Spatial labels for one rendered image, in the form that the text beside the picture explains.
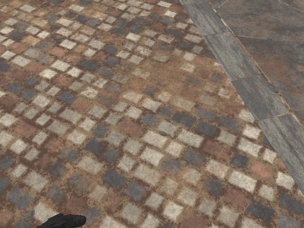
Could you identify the left robot hand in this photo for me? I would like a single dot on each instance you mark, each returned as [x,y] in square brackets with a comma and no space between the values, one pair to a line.
[64,221]

